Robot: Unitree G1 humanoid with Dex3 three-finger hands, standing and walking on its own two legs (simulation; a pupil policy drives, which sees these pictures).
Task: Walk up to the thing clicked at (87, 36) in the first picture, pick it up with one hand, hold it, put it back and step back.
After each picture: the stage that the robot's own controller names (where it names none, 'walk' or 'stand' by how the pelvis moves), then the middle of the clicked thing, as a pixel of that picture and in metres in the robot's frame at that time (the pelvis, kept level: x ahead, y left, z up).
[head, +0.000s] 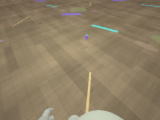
stand; (86, 36) +2.08 +0.18 -0.72
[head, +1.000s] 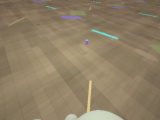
walk; (86, 42) +1.95 +0.14 -0.71
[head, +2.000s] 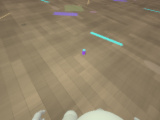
walk; (83, 51) +1.32 +0.11 -0.71
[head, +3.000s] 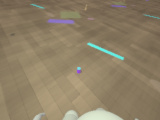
walk; (78, 70) +0.88 +0.15 -0.71
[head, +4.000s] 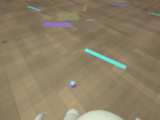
walk; (72, 84) +0.57 +0.23 -0.71
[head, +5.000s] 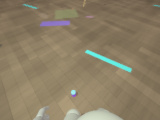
stand; (73, 93) +0.40 +0.20 -0.70
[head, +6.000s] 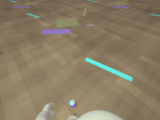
stand; (72, 103) +0.32 +0.21 -0.71
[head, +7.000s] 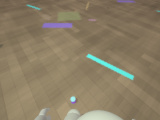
stand; (73, 100) +0.32 +0.19 -0.71
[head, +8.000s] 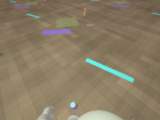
stand; (73, 105) +0.30 +0.21 -0.73
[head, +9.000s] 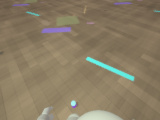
stand; (73, 104) +0.30 +0.21 -0.72
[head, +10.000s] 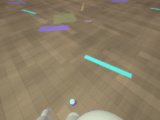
stand; (72, 102) +0.30 +0.22 -0.72
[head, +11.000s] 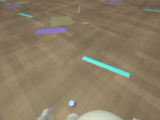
stand; (72, 104) +0.30 +0.23 -0.72
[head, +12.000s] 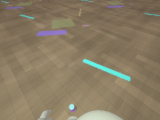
stand; (72, 107) +0.28 +0.21 -0.73
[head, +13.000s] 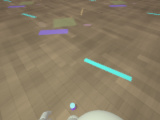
stand; (72, 106) +0.29 +0.20 -0.73
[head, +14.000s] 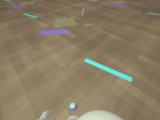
stand; (72, 106) +0.29 +0.20 -0.73
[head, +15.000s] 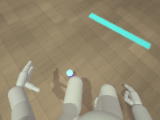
go down; (70, 73) +0.35 +0.22 -0.43
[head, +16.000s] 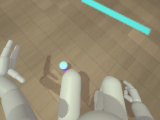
go down; (64, 66) +0.37 +0.26 -0.31
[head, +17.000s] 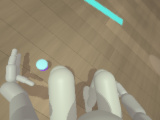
close in; (42, 65) +0.33 +0.29 -0.23
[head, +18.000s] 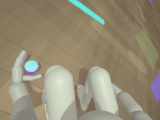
close; (31, 67) +0.33 +0.29 -0.21
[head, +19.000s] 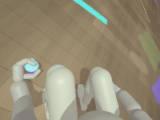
lift; (32, 67) +0.32 +0.30 -0.21
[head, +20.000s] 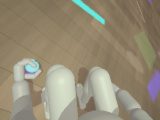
lift; (32, 68) +0.31 +0.29 -0.22
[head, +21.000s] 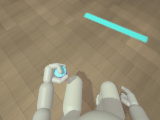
lift; (61, 74) +0.30 +0.22 -0.04
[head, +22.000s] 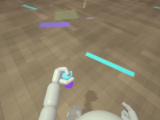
lift; (67, 79) +0.30 +0.17 +0.00
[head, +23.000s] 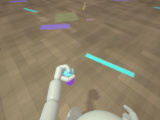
hold; (69, 77) +0.32 +0.17 +0.00
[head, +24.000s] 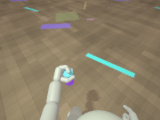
hold; (68, 77) +0.32 +0.17 +0.00
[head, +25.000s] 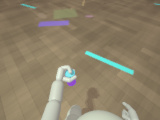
crouch; (70, 77) +0.32 +0.16 -0.02
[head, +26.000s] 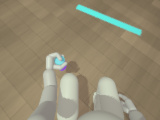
lower; (60, 63) +0.39 +0.23 -0.11
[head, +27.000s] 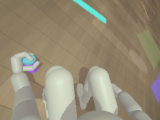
lower; (30, 64) +0.35 +0.30 -0.22
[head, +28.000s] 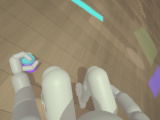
lower; (29, 63) +0.36 +0.30 -0.22
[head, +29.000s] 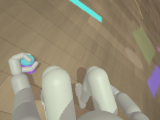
lower; (28, 64) +0.35 +0.30 -0.21
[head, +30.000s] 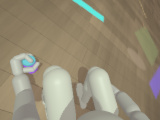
lower; (30, 64) +0.34 +0.30 -0.21
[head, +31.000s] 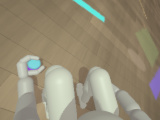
open; (33, 66) +0.33 +0.29 -0.22
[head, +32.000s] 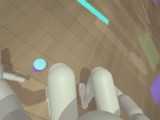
rise; (39, 65) +0.32 +0.27 -0.22
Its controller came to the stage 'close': yes
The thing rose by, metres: 0.70
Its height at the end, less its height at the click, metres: +0.00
